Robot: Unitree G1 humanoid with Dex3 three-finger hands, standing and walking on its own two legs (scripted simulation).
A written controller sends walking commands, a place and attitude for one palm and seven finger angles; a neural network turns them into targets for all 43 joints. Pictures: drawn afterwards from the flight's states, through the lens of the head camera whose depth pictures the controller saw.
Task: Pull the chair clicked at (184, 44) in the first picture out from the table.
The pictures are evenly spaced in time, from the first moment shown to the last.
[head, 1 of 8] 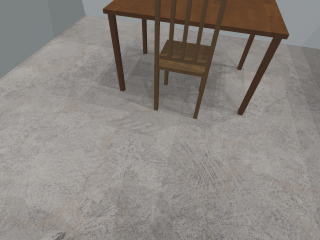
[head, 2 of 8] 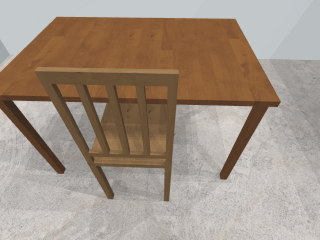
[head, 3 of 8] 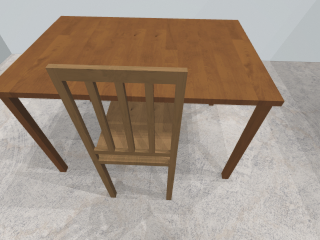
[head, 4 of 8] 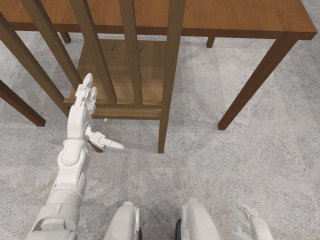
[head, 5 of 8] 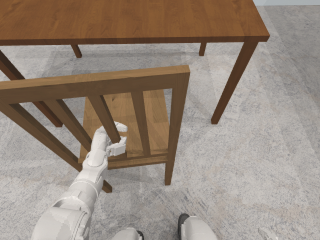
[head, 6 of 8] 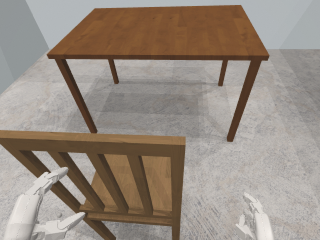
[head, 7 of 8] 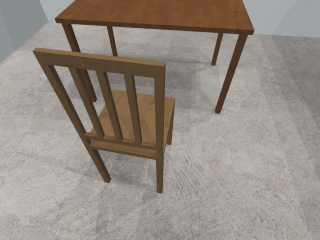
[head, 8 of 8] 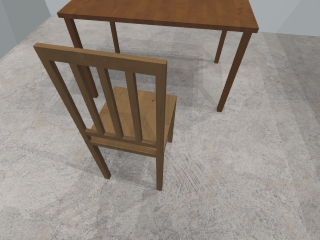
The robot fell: no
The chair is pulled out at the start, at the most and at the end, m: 0.00 0.61 0.57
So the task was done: yes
